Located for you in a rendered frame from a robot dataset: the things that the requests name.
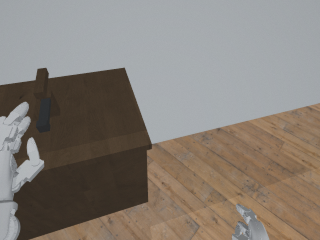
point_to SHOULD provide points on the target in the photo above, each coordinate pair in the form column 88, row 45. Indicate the tap lever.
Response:
column 43, row 123

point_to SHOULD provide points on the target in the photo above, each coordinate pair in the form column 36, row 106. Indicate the robot left forearm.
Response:
column 9, row 224

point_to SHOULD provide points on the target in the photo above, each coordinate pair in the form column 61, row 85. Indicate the counter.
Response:
column 95, row 154

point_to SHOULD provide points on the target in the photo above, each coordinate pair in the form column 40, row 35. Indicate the left robot hand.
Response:
column 12, row 128

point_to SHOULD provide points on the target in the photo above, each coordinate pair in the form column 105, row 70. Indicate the right robot hand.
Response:
column 255, row 229

